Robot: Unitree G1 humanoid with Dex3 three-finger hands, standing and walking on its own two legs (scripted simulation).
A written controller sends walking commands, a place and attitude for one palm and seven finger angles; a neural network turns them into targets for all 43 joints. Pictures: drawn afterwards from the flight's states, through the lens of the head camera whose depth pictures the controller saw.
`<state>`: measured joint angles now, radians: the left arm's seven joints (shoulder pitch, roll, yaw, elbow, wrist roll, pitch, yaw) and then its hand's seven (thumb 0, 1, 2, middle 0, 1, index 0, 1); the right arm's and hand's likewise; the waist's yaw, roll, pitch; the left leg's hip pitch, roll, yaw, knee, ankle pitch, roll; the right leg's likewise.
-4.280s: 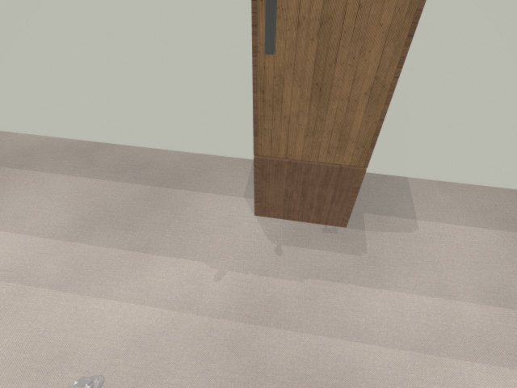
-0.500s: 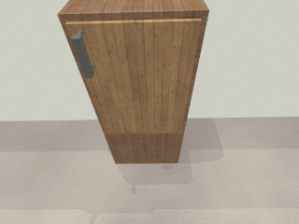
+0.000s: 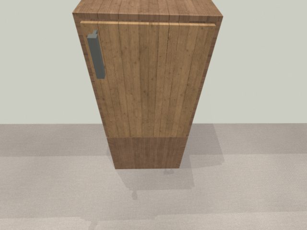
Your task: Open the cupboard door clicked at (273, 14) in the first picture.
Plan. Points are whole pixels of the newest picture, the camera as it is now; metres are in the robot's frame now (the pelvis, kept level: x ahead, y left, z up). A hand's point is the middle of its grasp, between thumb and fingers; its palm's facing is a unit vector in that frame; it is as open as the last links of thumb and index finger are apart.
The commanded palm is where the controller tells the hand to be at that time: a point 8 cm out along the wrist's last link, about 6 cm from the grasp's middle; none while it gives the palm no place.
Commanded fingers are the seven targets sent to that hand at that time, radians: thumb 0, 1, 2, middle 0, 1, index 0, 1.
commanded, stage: come to a stop and stand still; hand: left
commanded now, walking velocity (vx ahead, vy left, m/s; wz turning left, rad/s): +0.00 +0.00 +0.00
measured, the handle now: (98, 54) +0.59 +0.23 +0.15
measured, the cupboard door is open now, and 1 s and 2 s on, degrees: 0 0 0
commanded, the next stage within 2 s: look again from close up in 0.04 s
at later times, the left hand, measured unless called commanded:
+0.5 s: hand out of the picture +0.00 +0.17 -0.17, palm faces +0.03 -0.97 -0.24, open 7.4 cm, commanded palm none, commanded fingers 0.00 0.90 0.90 -0.20 -0.30 -0.20 -0.30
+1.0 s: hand (97, 190) +0.21 +0.15 +0.01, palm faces +0.21 -0.98 -0.04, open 7.7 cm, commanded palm +0.12 +0.21 -0.04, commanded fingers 0.00 0.60 0.77 -0.22 -0.50 -0.22 -0.50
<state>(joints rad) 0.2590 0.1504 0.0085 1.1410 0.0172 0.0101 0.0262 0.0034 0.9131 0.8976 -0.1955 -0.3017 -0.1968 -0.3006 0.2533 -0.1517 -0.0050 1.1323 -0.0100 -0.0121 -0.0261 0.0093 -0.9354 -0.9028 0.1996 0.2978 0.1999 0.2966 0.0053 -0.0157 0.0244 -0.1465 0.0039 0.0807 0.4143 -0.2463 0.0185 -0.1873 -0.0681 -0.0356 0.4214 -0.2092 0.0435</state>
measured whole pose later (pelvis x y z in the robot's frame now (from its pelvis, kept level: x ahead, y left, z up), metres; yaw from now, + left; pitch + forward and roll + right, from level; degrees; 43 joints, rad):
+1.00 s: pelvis +0.00 -0.04 -0.03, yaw +2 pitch +6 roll +1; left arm 0.36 0.14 0.17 0.14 -0.22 -0.43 -0.11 0.01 0.81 0.85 -0.20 -0.37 -0.20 -0.37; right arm 0.22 -0.25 -0.07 0.72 0.01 -0.28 -0.04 0.01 -0.91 -0.90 0.20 0.30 0.20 0.30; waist -0.01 0.00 -0.08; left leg -0.45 0.04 0.04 0.72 -0.36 -0.04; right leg -0.50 -0.05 -0.07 0.77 -0.37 -0.02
